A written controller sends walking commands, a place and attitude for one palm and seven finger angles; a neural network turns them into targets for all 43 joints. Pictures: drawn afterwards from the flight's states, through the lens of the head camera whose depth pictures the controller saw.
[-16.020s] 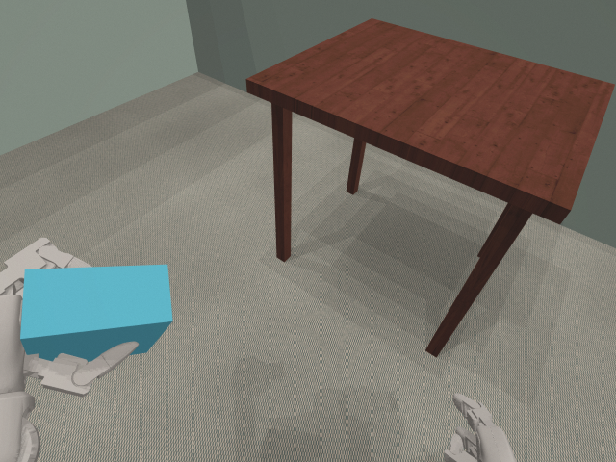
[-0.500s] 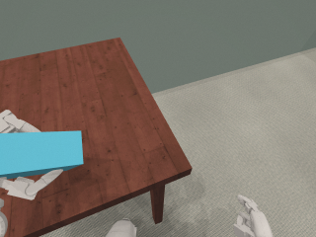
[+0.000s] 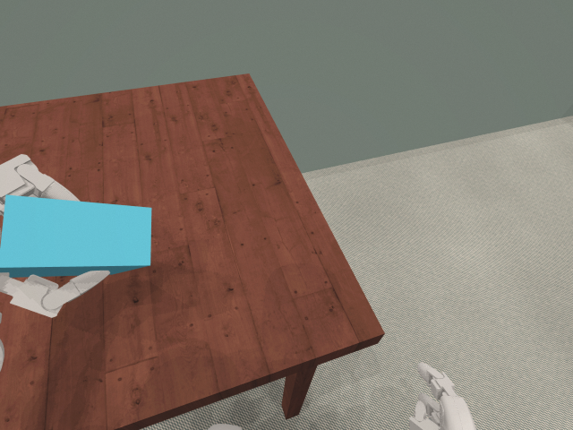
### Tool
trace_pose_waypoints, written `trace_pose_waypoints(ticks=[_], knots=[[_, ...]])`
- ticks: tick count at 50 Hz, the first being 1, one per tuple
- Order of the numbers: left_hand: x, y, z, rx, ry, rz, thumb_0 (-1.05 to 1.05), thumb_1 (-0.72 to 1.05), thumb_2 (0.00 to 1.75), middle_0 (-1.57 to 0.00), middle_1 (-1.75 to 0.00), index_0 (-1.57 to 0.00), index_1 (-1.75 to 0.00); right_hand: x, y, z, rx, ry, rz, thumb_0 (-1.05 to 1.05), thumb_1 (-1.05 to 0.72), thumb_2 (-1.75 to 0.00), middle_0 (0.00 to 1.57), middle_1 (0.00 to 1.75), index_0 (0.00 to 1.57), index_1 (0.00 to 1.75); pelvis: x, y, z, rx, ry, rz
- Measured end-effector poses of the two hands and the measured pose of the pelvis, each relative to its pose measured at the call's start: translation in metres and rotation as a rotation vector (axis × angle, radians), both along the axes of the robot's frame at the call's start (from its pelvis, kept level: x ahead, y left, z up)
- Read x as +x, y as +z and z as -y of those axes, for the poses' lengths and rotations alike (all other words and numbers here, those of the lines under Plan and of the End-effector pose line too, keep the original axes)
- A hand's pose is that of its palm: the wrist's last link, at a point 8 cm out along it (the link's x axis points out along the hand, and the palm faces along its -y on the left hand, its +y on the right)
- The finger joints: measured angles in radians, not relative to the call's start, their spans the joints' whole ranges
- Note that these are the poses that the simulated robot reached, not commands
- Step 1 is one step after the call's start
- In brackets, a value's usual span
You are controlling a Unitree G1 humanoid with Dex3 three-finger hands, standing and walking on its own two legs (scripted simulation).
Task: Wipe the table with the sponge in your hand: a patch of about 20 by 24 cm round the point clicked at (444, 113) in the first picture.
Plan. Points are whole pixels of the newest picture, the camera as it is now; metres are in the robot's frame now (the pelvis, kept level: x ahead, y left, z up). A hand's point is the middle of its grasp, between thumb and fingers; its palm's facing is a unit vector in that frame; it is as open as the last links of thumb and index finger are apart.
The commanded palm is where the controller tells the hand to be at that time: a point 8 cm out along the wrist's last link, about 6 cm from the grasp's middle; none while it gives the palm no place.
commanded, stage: come to a stop and stand still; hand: left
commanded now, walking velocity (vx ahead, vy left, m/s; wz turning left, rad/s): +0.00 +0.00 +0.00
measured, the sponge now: (90, 244) +0.24 +0.24 +0.18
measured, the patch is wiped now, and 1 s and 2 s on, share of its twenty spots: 0.00 0.00 0.00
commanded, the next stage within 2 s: look again from close up in 0.66 s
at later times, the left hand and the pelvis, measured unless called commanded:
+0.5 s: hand out of the picture +0.22 +0.32 +0.19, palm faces +0.44 -0.83 -0.34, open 9.5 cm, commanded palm +0.17 +0.34 +0.18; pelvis +0.01 +0.06 +0.00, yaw -1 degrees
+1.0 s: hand (26, 267) +0.22 +0.30 +0.16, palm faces +0.40 -0.84 -0.37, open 9.5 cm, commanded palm +0.16 +0.33 +0.18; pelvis +0.00 +0.05 +0.01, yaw +0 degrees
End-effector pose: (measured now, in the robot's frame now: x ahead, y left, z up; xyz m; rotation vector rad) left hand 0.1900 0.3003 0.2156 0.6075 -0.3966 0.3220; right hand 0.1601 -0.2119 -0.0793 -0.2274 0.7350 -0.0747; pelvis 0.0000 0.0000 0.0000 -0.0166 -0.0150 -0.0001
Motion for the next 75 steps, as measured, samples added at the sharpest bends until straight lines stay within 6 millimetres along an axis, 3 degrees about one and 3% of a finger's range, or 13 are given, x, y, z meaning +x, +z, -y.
trace_pose_waypoints(ticks=[4,6,10,14,20,24,31,35,44,52,59,65,75], knots=[[0.015,0.002,-0.037,-0.059,0.076,0.04,-0.01,-0.44,1.01,-0.8,-1.35,-0.81,-1.35,-0.004,0.01,0.014,-0.038,-0.046,0.028,0.02,-0.9,-0.9,0.2,0.3,0.21,0.3,0.0,0.001,-0.013,0.006,-0.023,0.006],[0.017,-0.012,-0.034,-0.114,0.051,0.003,-0.01,-0.44,1.01,-0.8,-1.35,-0.81,-1.35,-0.006,0.018,0.017,-0.047,-0.079,0.059,0.02,-0.9,-0.9,0.2,0.3,0.2,0.3,0.001,0.002,-0.023,0.009,-0.038,0.008],[0.013,-0.046,-0.011,-0.192,-0.077,-0.118,-0.01,-0.44,1.01,-0.8,-1.35,-0.81,-1.35,-0.01,0.031,0.013,-0.078,-0.117,0.096,0.02,-0.9,-0.9,0.2,0.3,0.2,0.3,0.004,0.003,-0.038,0.007,-0.049,0.01],[0.006,-0.058,-0.014,-0.196,-0.129,-0.145,-0.01,-0.44,1.02,-0.8,-1.35,-0.81,-1.35,-0.01,0.038,-0.004,-0.108,-0.111,0.082,0.02,-0.9,-0.9,0.2,0.3,0.2,0.3,0.004,0.003,-0.046,0.001,-0.037,0.01],[-0.001,-0.029,-0.054,-0.11,-0.027,0.019,-0.01,-0.45,1.02,-0.8,-1.35,-0.81,-1.35,0.004,0.033,-0.042,-0.085,-0.026,0.067,0.02,-0.9,-0.9,0.2,0.3,0.2,0.3,0.004,0.003,-0.055,-0.012,-0.012,0.01],[-0.007,-0.017,-0.061,-0.121,0.008,0.084,-0.01,-0.44,1.02,-0.8,-1.35,-0.81,-1.35,0.016,0.028,-0.067,-0.032,0.028,0.08,0.02,-0.9,-0.9,0.2,0.3,0.2,0.3,0.007,0.003,-0.063,-0.014,-0.011,0.008],[-0.002,-0.042,-0.053,-0.203,-0.002,-0.028,-0.01,-0.45,1.02,-0.8,-1.35,-0.81,-1.35,0.026,0.025,-0.087,0.025,0.06,0.091,0.02,-0.9,-0.9,0.21,0.3,0.21,0.3,0.007,0.004,-0.065,-0.011,-0.014,0.012],[-0.001,-0.047,-0.049,-0.21,-0.007,-0.055,-0.01,-0.45,1.02,-0.8,-1.35,-0.81,-1.35,0.024,0.028,-0.081,0.014,0.054,0.09,0.02,-0.9,-0.9,0.21,0.3,0.21,0.3,0.004,0.005,-0.061,-0.013,-0.008,0.02],[-0.015,-0.023,-0.04,-0.138,-0.011,0.004,-0.01,-0.45,1.02,-0.8,-1.35,-0.81,-1.35,0.01,0.027,-0.046,-0.03,0.002,0.068,0.02,-0.9,-0.9,0.21,0.3,0.21,0.3,0.002,0.005,-0.053,-0.018,-0.001,0.02],[-0.013,-0.046,-0.035,-0.199,0.034,-0.092,-0.01,-0.45,1.02,-0.8,-1.35,-0.81,-1.35,-0.004,0.022,-0.024,-0.047,-0.047,0.036,0.02,-0.9,-0.9,0.2,0.3,0.2,0.3,0.001,0.006,-0.047,-0.016,-0.007,0.021],[-0.007,-0.037,-0.023,-0.178,-0.015,-0.066,-0.01,-0.45,1.02,-0.8,-1.35,-0.81,-1.35,-0.006,0.021,-0.022,-0.044,-0.059,0.035,0.02,-0.9,-0.9,0.2,0.3,0.2,0.3,0.001,0.006,-0.043,-0.016,-0.006,0.021],[-0.006,-0.028,-0.026,-0.139,-0.015,-0.048,-0.01,-0.45,1.02,-0.8,-1.35,-0.81,-1.35,-0.001,0.022,-0.027,-0.026,-0.062,0.041,0.02,-0.9,-0.9,0.2,0.3,0.2,0.3,0.003,0.006,-0.043,-0.013,-0.014,0.015],[-0.01,-0.04,-0.021,-0.154,-0.005,-0.084,-0.01,-0.45,1.02,-0.8,-1.35,-0.81,-1.35,0.01,0.018,-0.033,-0.011,-0.011,0.048,0.02,-0.9,-0.9,0.2,0.3,0.2,0.3,-0.007,0.002,-0.035,-0.012,-0.018,0.001]])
